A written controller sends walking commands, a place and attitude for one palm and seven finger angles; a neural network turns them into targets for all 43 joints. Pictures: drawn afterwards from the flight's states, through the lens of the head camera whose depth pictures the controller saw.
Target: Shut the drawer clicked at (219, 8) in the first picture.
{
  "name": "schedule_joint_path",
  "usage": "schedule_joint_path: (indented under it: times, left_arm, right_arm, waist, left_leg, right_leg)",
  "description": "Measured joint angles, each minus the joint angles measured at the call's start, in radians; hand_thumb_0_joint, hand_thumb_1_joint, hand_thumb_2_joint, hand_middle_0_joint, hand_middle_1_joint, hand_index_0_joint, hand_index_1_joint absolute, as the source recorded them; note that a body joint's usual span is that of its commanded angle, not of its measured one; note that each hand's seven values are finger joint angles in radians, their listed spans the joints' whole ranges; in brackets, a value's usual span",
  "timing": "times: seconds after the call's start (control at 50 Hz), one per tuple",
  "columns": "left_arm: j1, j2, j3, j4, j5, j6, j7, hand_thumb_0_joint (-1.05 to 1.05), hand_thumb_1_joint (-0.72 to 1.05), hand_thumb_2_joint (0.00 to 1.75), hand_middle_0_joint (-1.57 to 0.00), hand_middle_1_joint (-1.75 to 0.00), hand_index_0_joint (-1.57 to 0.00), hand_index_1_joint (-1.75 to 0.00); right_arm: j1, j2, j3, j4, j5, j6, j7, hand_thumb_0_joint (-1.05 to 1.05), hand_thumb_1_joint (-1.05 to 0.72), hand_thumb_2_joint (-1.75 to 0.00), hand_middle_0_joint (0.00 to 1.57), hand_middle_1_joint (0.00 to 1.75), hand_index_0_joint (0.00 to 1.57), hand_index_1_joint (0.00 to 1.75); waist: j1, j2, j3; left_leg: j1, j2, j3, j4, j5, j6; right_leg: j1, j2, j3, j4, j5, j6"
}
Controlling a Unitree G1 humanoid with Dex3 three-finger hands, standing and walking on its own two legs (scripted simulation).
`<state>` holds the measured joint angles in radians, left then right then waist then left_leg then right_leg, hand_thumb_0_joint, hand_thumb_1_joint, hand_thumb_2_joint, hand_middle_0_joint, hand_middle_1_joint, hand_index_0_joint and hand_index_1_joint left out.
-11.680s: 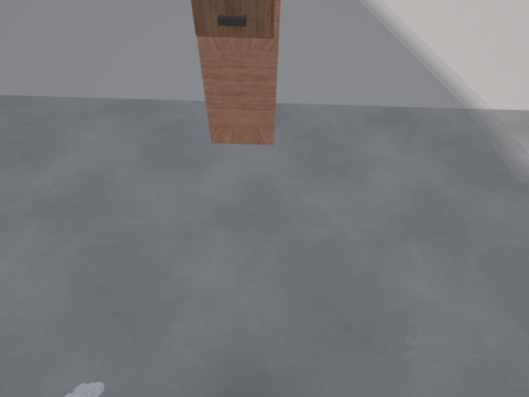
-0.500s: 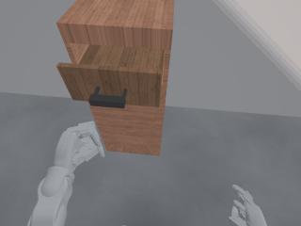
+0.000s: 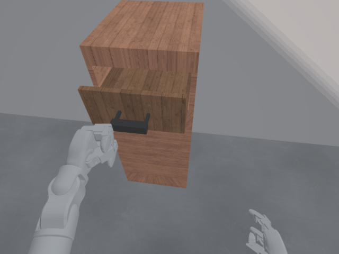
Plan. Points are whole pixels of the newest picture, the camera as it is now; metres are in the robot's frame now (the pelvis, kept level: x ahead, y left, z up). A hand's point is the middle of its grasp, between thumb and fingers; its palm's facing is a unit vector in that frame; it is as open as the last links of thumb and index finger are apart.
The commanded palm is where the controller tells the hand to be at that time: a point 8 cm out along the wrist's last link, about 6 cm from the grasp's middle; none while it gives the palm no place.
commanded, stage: raise the hand and make a fist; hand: left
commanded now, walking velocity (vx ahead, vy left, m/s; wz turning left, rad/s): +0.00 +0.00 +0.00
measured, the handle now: (131, 120) +0.49 +0.17 +0.01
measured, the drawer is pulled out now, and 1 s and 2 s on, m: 0.13 0.13 0.12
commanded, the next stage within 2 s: bring the fist close to the handle in 0.26 s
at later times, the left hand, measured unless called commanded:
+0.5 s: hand (116, 149) +0.31 +0.15 +0.10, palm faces -0.05 -1.00 -0.03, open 3.3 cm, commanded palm +0.29 +0.20 +0.10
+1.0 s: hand (128, 144) +0.37 +0.15 +0.05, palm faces -0.08 -1.00 -0.02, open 3.3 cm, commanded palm +0.35 +0.20 +0.05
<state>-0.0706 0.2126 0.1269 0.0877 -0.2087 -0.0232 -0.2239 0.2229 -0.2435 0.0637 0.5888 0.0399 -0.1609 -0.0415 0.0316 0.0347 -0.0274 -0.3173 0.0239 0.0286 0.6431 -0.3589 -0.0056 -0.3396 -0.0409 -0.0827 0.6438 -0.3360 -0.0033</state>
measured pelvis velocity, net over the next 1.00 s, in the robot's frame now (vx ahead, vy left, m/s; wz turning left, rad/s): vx -0.02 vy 0.00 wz -0.02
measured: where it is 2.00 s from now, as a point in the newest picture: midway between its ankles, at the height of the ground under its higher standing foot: outside the picture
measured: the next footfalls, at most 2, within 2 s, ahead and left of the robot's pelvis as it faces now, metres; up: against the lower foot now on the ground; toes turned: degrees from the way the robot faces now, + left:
none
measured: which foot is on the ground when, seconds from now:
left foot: down 0.00-1.00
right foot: down 0.00-1.00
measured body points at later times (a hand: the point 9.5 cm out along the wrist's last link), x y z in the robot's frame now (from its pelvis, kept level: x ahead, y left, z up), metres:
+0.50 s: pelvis -0.02 -0.01 +0.00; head +0.00 -0.02 +0.45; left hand +0.31 +0.21 +0.11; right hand +0.15 -0.24 -0.09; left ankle -0.01 +0.12 -0.72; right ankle +0.00 -0.12 -0.72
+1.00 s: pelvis -0.02 +0.00 -0.02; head +0.04 +0.00 +0.43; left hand +0.37 +0.20 +0.05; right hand +0.08 -0.25 -0.13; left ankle -0.01 +0.12 -0.72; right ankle +0.00 -0.12 -0.72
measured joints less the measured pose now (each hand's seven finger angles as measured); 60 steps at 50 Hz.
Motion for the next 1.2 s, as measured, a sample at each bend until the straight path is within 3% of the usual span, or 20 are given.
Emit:
schedule_joint_path:
  times: [0.2,0.48,0.88,1.2]
  left_arm:
    - [-0.005,0.003,0.01,0.036,0.01,-0.036,0.026,0.02,0.9,0.9,-1.4,-1.6,-1.4,-1.6]
    - [-0.089,0.012,0.025,0.177,0.007,-0.073,0.016,0.02,0.9,0.9,-1.4,-1.6,-1.4,-1.6]
    - [-0.315,0.031,0.048,0.529,0.032,-0.259,0.01,0.02,0.9,0.9,-1.4,-1.6,-1.4,-1.6]
    - [-0.406,0.03,0.075,0.672,0.053,-0.372,0.02,0.02,0.9,0.9,-1.4,-1.6,-1.4,-1.6]
  right_arm:
    - [0.016,-0.013,-0.019,0.011,-0.001,-0.004,-0.01,0.01,-0.91,-0.9,0.2,0.3,0.2,0.3]
    - [0.01,-0.006,-0.007,0.027,-0.003,-0.012,-0.018,0.01,-0.9,-0.9,0.2,0.3,0.2,0.3]
    - [0.047,-0.015,-0.03,0.048,-0.016,0.027,0.0,0.01,-0.91,-0.9,0.2,0.3,0.2,0.3]
    - [0.088,-0.006,-0.048,0.055,-0.03,0.078,0.028,0.01,-0.91,-0.9,0.2,0.3,0.2,0.3]
  waist:
    - [-0.013,-0.008,0.015]
    - [-0.019,-0.006,0.018]
    - [-0.06,-0.027,0.007]
    - [-0.085,-0.027,-0.035]
  left_leg:
    - [0.018,0.008,0.008,-0.023,0.018,-0.006]
    - [0.001,0.011,0.005,-0.028,0.037,-0.011]
    - [-0.185,0.008,0.009,0.105,-0.006,-0.002]
    - [-0.358,0.013,0.017,0.242,-0.061,0.005]
  right_leg:
    - [0.011,0.009,0.008,-0.016,0.017,-0.007]
    - [-0.008,0.013,0.005,-0.019,0.033,-0.013]
    - [-0.19,0.004,0.014,0.104,0.0,-0.008]
    - [-0.365,0.003,0.028,0.231,-0.044,-0.002]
